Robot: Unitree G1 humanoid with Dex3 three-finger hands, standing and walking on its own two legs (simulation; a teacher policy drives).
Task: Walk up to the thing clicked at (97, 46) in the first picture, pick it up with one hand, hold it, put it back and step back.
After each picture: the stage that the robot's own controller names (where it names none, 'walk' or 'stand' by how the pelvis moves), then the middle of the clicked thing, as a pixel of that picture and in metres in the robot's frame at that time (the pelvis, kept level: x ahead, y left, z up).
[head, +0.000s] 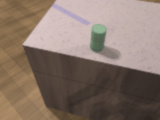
stand; (97, 38) +0.59 -0.05 +0.00
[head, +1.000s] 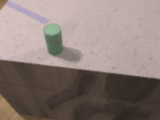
walk; (53, 40) +0.51 +0.16 +0.03
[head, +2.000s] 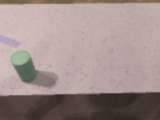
stand; (24, 67) +0.41 +0.23 +0.01
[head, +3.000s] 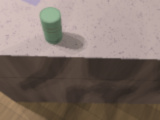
walk; (52, 26) +0.50 +0.12 +0.03
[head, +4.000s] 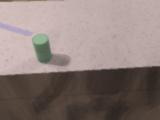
stand; (42, 49) +0.52 +0.19 +0.01
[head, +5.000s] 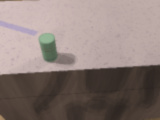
stand; (48, 48) +0.53 +0.17 +0.00
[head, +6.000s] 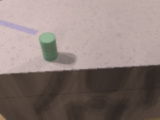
stand; (49, 47) +0.53 +0.16 +0.00
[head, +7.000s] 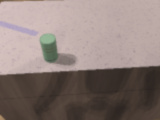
stand; (49, 48) +0.53 +0.16 +0.00
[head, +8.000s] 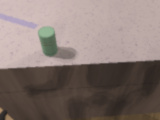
rise first; (48, 42) +0.54 +0.17 +0.01
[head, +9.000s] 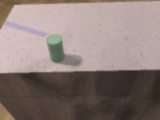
go down; (55, 49) +0.53 +0.18 +0.00
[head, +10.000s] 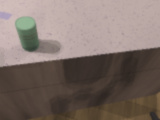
go down; (28, 35) +0.52 +0.17 +0.04
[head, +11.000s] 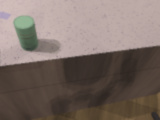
approach; (27, 34) +0.53 +0.17 +0.05
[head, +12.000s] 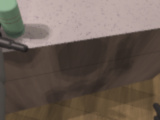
close in; (10, 18) +0.54 +0.19 +0.08
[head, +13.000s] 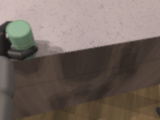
lift; (23, 41) +0.46 +0.16 +0.07
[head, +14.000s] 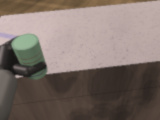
lift; (31, 57) +0.33 +0.15 +0.20
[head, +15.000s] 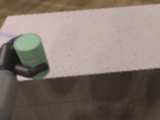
hold; (33, 57) +0.32 +0.15 +0.20
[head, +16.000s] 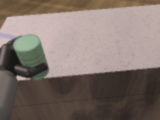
hold; (33, 58) +0.32 +0.16 +0.20
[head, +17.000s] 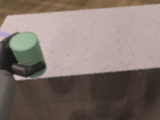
crouch; (30, 56) +0.32 +0.16 +0.20
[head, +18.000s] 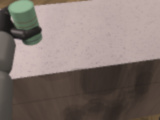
crouch; (27, 23) +0.44 +0.16 +0.22
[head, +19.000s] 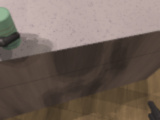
lower; (4, 29) +0.50 +0.19 +0.08
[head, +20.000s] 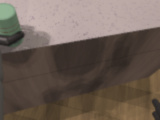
lower; (8, 26) +0.50 +0.18 +0.08
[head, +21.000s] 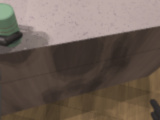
lower; (6, 26) +0.50 +0.18 +0.08
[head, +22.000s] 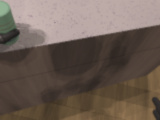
lower; (3, 24) +0.51 +0.19 +0.08
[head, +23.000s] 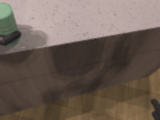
loosen; (5, 26) +0.50 +0.19 +0.08
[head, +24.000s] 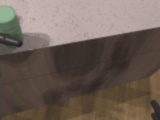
withdraw; (8, 28) +0.50 +0.18 +0.08
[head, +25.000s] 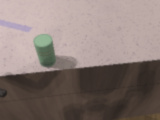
sink last; (45, 51) +0.47 +0.16 +0.04
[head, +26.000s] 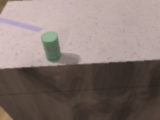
stand; (51, 47) +0.51 +0.18 +0.04
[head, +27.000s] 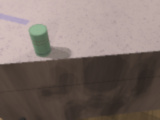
stand; (40, 41) +0.51 +0.18 +0.06
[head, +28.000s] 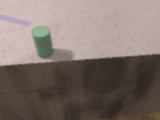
stand; (43, 42) +0.51 +0.17 +0.06
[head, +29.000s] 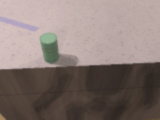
stand; (50, 48) +0.51 +0.16 +0.03
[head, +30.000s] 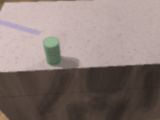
stand; (52, 51) +0.52 +0.15 +0.00
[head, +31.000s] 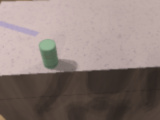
stand; (49, 54) +0.49 +0.16 +0.00
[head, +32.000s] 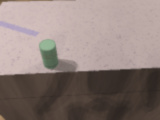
stand; (49, 54) +0.49 +0.16 +0.00
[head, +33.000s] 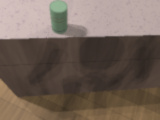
walk; (59, 18) +0.58 +0.11 +0.01
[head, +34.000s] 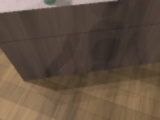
walk; out of the picture +0.82 +0.21 +0.03
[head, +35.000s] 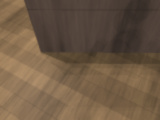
stand; out of the picture +1.13 +0.11 +0.03
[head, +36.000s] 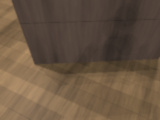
stand; out of the picture +1.10 +0.14 +0.01
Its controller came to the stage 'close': yes
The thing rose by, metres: 0.21
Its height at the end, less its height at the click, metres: +0.00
